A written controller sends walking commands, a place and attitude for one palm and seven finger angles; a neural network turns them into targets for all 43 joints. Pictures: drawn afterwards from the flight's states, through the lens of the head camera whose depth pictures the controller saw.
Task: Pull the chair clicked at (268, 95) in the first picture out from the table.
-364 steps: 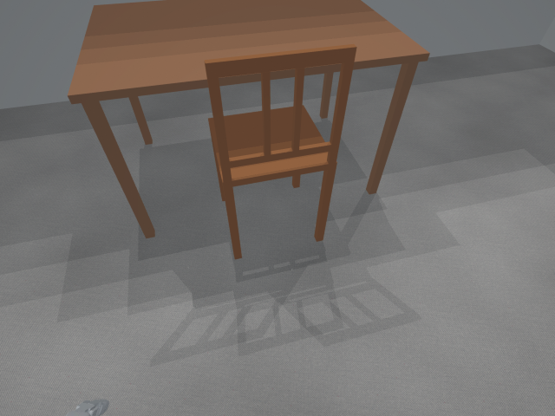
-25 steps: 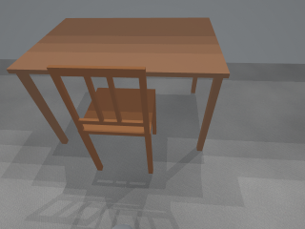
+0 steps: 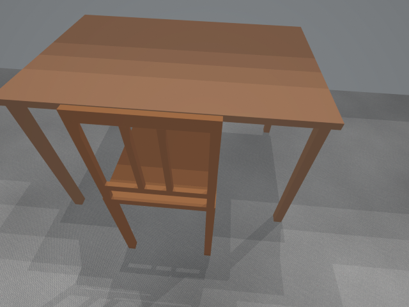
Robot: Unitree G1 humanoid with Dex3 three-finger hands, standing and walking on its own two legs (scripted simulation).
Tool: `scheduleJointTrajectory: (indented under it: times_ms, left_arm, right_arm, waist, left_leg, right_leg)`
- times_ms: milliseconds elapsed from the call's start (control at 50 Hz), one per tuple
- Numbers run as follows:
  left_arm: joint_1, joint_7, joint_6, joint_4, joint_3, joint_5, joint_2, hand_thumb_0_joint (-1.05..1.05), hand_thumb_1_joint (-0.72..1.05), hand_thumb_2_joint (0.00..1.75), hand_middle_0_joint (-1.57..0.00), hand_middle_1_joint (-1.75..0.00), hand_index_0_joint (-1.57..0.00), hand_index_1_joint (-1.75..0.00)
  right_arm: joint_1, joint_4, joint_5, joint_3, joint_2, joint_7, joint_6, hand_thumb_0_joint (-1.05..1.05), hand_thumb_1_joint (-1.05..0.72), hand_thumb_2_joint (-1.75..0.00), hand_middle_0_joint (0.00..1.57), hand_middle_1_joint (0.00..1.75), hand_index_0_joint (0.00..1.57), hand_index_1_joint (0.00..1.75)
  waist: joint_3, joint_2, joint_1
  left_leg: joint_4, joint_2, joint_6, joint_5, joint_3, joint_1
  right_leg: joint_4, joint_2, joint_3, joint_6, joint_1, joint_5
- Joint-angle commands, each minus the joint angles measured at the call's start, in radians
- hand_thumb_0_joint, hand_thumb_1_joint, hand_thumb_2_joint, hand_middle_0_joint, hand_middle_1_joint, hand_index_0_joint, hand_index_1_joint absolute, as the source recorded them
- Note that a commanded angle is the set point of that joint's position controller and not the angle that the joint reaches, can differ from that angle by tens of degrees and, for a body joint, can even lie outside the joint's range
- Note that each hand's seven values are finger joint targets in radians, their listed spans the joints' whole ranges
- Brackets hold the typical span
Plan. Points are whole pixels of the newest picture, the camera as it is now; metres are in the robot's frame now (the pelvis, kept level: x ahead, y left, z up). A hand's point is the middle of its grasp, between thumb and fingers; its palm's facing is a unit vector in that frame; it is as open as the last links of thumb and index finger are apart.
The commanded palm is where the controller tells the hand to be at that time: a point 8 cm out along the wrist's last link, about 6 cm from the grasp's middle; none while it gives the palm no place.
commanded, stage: come to a stop and stand still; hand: left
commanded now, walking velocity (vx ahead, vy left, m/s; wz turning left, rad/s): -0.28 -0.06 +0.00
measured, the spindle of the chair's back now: (134, 159) +0.51 +0.25 -0.08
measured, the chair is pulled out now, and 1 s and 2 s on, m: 0.00 0.00 0.00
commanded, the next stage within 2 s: look again from close up in 1.74 s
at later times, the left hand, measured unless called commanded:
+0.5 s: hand out of the picture +0.09 +0.20 -0.18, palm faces +0.04 -0.98 -0.21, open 7.3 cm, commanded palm none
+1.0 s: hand out of the picture +0.02 +0.21 -0.16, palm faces +0.02 -0.97 -0.23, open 7.4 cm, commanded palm none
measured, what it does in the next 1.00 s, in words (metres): steps on the spot: right foot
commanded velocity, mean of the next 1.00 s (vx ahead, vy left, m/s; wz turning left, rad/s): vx -0.07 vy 0.01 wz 0.00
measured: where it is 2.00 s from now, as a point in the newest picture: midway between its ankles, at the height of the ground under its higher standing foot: outside the picture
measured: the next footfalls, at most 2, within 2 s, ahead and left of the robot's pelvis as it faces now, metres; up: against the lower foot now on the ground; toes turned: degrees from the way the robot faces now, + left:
right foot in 0.10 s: +0.12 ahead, -0.11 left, +0.00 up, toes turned +0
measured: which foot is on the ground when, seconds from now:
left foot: down 0.00-1.00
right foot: up 0.00-0.08, down 0.10-1.00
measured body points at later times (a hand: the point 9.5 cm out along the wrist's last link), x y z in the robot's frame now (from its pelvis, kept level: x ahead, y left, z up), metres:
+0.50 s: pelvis +0.02 +0.02 -0.01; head +0.05 +0.02 +0.44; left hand +0.09 +0.25 -0.17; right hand +0.04 -0.21 -0.16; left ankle +0.02 +0.12 -0.74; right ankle +0.08 -0.11 -0.74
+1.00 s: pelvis +0.04 +0.04 +0.00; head +0.06 +0.00 +0.45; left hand +0.02 +0.26 -0.14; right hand +0.06 -0.19 -0.17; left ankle +0.02 +0.12 -0.74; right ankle +0.08 -0.11 -0.74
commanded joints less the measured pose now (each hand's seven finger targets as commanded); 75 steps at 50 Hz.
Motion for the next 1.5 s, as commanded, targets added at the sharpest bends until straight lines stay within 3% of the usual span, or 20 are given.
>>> scheduleJointTrajectory:
  times_ms: [0, 40, 60, 80, 120, 200, 280, 340, 360, 400, 420, 440, 460, 480, 520, 540, 580, 760, 1060, 1480]
  left_arm:
    - [0.082, 0.007, 0.005, -0.019, -0.018, 0.002, -0.004, 0.0, 0.9, 0.9, -0.2, -0.3, -0.2, -0.3]
    - [0.125, 0.017, -0.001, 0.003, -0.02, 0.0, 0.015, 0.0, 0.9, 0.9, -0.2, -0.3, -0.2, -0.3]
    - [0.137, 0.022, -0.012, 0.01, -0.018, 0.0, 0.068, 0.0, 0.9, 0.9, -0.2, -0.3, -0.2, -0.3]
    - [0.117, 0.026, -0.019, 0.01, -0.019, -0.002, 0.116, 0.0, 0.9, 0.9, -0.2, -0.3, -0.2, -0.3]
    - [0.055, 0.032, -0.023, 0.001, -0.014, -0.014, 0.163, 0.0, 0.9, 0.9, -0.2, -0.3, -0.2, -0.3]
    - [0.005, 0.048, 0.0, -0.01, -0.003, -0.014, 0.159, 0.0, 0.9, 0.9, -0.2, -0.3, -0.2, -0.3]
    - [-0.036, 0.054, 0.022, -0.026, 0.021, -0.005, 0.169, 0.0, 0.9, 0.9, -0.2, -0.3, -0.2, -0.3]
    - [-0.083, 0.05, 0.034, -0.042, 0.023, -0.009, 0.159, 0.0, 0.9, 0.9, -0.2, -0.3, -0.2, -0.3]
    - [-0.093, 0.047, 0.039, -0.047, 0.02, -0.012, 0.138, 0.0, 0.9, 0.9, -0.2, -0.3, -0.2, -0.3]
    - [-0.107, 0.038, 0.053, -0.064, 0.006, -0.015, 0.068, 0.0, 0.9, 0.9, -0.2, -0.3, -0.2, -0.3]
    - [0.076, 0.072, 0.042, -0.017, -0.018, -0.026, 0.108, 0.0, 0.9, 0.9, -0.2, -0.3, -0.2, -0.3]
    - [0.017, 0.056, 0.028, -0.06, -0.012, -0.005, 0.151, 0.0, 0.9, 0.9, -0.2, -0.3, -0.2, -0.3]
    - [-0.019, 0.048, 0.021, -0.075, -0.016, -0.002, 0.163, 0.0, 0.9, 0.9, -0.2, -0.3, -0.2, -0.3]
    - [-0.035, 0.042, 0.025, -0.091, -0.015, -0.003, 0.163, 0.0, 0.9, 0.9, -0.2, -0.3, -0.2, -0.3]
    - [-0.037, 0.033, 0.034, -0.102, -0.028, -0.004, 0.123, 0.0, 0.9, 0.9, -0.2, -0.3, -0.2, -0.3]
    - [-0.017, 0.03, 0.037, -0.094, -0.033, -0.001, 0.109, 0.0, 0.9, 0.9, -0.2, -0.3, -0.2, -0.3]
    - [0.027, 0.025, 0.034, -0.071, -0.042, 0.0, 0.087, 0.0, 0.9, 0.9, -0.2, -0.3, -0.2, -0.3]
    - [0.074, 0.023, 0.011, -0.026, -0.054, -0.003, 0.095, 0.0, 0.9, 0.9, -0.2, -0.3, -0.2, -0.3]
    - [0.062, 0.032, -0.011, 0.065, -0.056, -0.013, 0.082, 0.0, 0.9, 0.9, -0.2, -0.3, -0.2, -0.3]
    - [0.026, 0.039, -0.021, 0.065, -0.047, -0.016, 0.102, 0.0, 0.9, 0.9, -0.2, -0.3, -0.2, -0.3]
  right_arm:
    - [0.039, -0.02, -0.001, -0.009, -0.103, -0.005, 0.001, 0.0, -0.9, -0.9, 0.2, 0.3, 0.2, 0.3]
    - [0.026, -0.009, 0.003, -0.002, -0.097, -0.01, 0.009, 0.0, -0.9, -0.9, 0.2, 0.3, 0.2, 0.3]
    - [0.045, 0.001, 0.009, 0.004, -0.078, -0.01, 0.011, 0.0, -0.9, -0.9, 0.2, 0.3, 0.2, 0.3]
    - [0.078, 0.007, 0.018, 0.005, -0.058, -0.007, 0.017, 0.0, -0.9, -0.9, 0.2, 0.3, 0.2, 0.3]
    - [0.137, 0.033, 0.022, 0.003, -0.043, -0.006, 0.045, 0.0, -0.9, -0.9, 0.2, 0.3, 0.2, 0.3]
    - [0.13, 0.046, 0.023, -0.007, -0.056, -0.018, 0.07, 0.0, -0.9, -0.9, 0.2, 0.3, 0.2, 0.3]
    - [0.12, 0.026, 0.021, -0.017, -0.049, -0.023, 0.085, 0.0, -0.9, -0.9, 0.2, 0.3, 0.2, 0.3]
    - [0.169, 0.034, 0.016, -0.018, -0.038, -0.019, 0.084, 0.0, -0.9, -0.9, 0.2, 0.3, 0.2, 0.3]
    - [0.185, 0.037, 0.013, -0.018, -0.047, -0.017, 0.078, 0.0, -0.9, -0.9, 0.2, 0.3, 0.2, 0.3]
    - [0.126, 0.007, 0.004, -0.021, -0.104, -0.011, 0.064, 0.0, -0.9, -0.9, 0.2, 0.3, 0.2, 0.3]
    - [-0.053, -0.103, 0.027, -0.039, -0.176, -0.012, 0.046, 0.0, -0.9, -0.9, 0.2, 0.3, 0.2, 0.3]
    - [0.0, -0.129, 0.014, -0.026, -0.106, -0.002, 0.056, 0.0, -0.9, -0.9, 0.2, 0.3, 0.2, 0.3]
    - [0.078, -0.132, 0.012, -0.015, -0.082, 0.004, 0.057, 0.0, -0.9, -0.9, 0.2, 0.3, 0.2, 0.3]
    - [0.124, -0.132, 0.01, -0.014, -0.081, 0.007, 0.055, 0.0, -0.9, -0.9, 0.2, 0.3, 0.2, 0.3]
    - [0.114, -0.154, 0.002, -0.008, -0.116, 0.008, 0.046, 0.0, -0.9, -0.9, 0.2, 0.3, 0.2, 0.3]
    - [0.087, -0.167, 0.005, -0.008, -0.137, 0.005, 0.045, 0.0, -0.9, -0.9, 0.2, 0.3, 0.2, 0.3]
    - [0.07, -0.173, 0.006, -0.003, -0.147, 0.005, 0.044, 0.0, -0.9, -0.9, 0.2, 0.3, 0.2, 0.3]
    - [0.11, -0.112, 0.007, 0.015, -0.155, 0.008, 0.038, 0.0, -0.9, -0.9, 0.2, 0.3, 0.2, 0.3]
    - [0.14, 0.02, 0.012, 0.04, -0.108, -0.008, 0.013, 0.0, -0.9, -0.9, 0.2, 0.3, 0.2, 0.3]
    - [0.163, 0.08, 0.008, 0.041, -0.081, -0.012, 0.022, 0.0, -0.9, -0.9, 0.2, 0.3, 0.2, 0.3]
  waist:
    - [0.064, 0.121, 0.005]
    - [0.029, 0.074, 0.036]
    - [0.0, -0.003, 0.031]
    - [-0.029, -0.063, -0.002]
    - [-0.061, -0.192, -0.039]
    - [-0.091, -0.111, -0.018]
    - [-0.091, -0.097, -0.008]
    - [-0.092, -0.082, -0.037]
    - [-0.085, -0.045, -0.043]
    - [-0.01, 0.244, -0.022]
    - [-0.052, 0.227, 0.047]
    - [-0.068, 0.087, 0.018]
    - [-0.059, 0.066, -0.023]
    - [-0.033, 0.12, -0.046]
    - [0.04, 0.248, -0.032]
    - [0.085, 0.223, -0.016]
    - [0.113, 0.09, 0.003]
    - [0.1, 0.013, -0.019]
    - [0.018, 0.021, -0.026]
    - [0.012, 0.011, -0.024]
  left_leg:
    - [-0.145, 0.274, 0.134, 0.257, -0.181, -0.101]
    - [-0.027, 0.22, 0.068, 0.324, -0.136, -0.087]
    - [0.042, 0.156, 0.007, 0.237, -0.112, -0.08]
    - [0.063, 0.098, -0.033, 0.053, -0.106, -0.102]
    - [0.095, 0.062, -0.066, -0.109, -0.088, -0.046]
    - [0.188, 0.057, -0.074, -0.201, -0.115, -0.085]
    - [0.237, 0.048, -0.08, -0.237, -0.125, -0.119]
    - [0.078, 0.052, -0.074, -0.049, -0.111, 0.0]
    - [0.018, 0.078, -0.059, 0.045, -0.132, 0.059]
    - [-0.166, 0.255, 0.035, 0.181, -0.327, -0.064]
    - [0.11, 0.275, 0.021, 0.33, -0.216, -0.112]
    - [0.115, 0.119, -0.017, 0.022, -0.143, -0.141]
    - [0.098, 0.076, -0.029, -0.121, -0.139, -0.105]
    - [0.042, 0.08, -0.018, -0.136, -0.169, -0.082]
    - [-0.128, 0.174, 0.019, -0.19, -0.278, -0.155]
    - [-0.175, 0.201, 0.033, -0.244, -0.305, -0.212]
    - [-0.177, 0.187, 0.038, -0.26, -0.288, -0.237]
    - [-0.186, 0.122, 0.019, -0.26, -0.262, -0.126]
    - [-0.103, 0.105, -0.004, 0.128, -0.177, 0.039]
    - [-0.096, 0.106, -0.032, 0.128, -0.152, 0.061]
  right_leg:
    - [-0.195, 0.009, 0.018, 0.009, 0.144, 0.08]
    - [-0.387, 0.022, 0.014, 0.016, 0.277, 0.245]
    - [-0.468, -0.023, 0.097, 0.008, 0.336, 0.457]
    - [-0.456, -0.122, 0.217, -0.042, 0.359, 0.704]
    - [-0.451, -0.205, 0.246, -0.136, 0.334, 0.975]
    - [-0.432, -0.217, 0.214, -0.19, 0.409, 1.068]
    - [-0.431, -0.239, 0.225, -0.218, 0.396, 0.983]
    - [-0.42, -0.188, 0.188, -0.158, 0.282, 0.675]
    - [-0.409, -0.139, 0.157, -0.117, 0.204, 0.485]
    - [-0.279, 0.037, 0.018, -0.012, 0.172, 0.057]
    - [-0.275, -0.051, 0.149, -0.058, 0.257, 0.165]
    - [-0.374, -0.07, 0.162, -0.075, 0.229, 0.18]
    - [-0.424, -0.104, 0.219, -0.105, 0.157, 0.027]
    - [-0.416, -0.07, 0.191, -0.096, 0.09, -0.077]
    - [-0.31, 0.039, 0.052, -0.04, 0.101, -0.033]
    - [-0.283, 0.051, 0.032, -0.031, 0.127, -0.006]
    - [-0.312, 0.046, 0.056, -0.032, 0.169, 0.053]
    - [-0.431, 0.024, 0.146, -0.038, 0.158, 0.067]
    - [-0.446, -0.017, 0.157, -0.036, 0.235, 0.299]
    - [-0.479, -0.029, 0.167, -0.06, 0.305, 0.432]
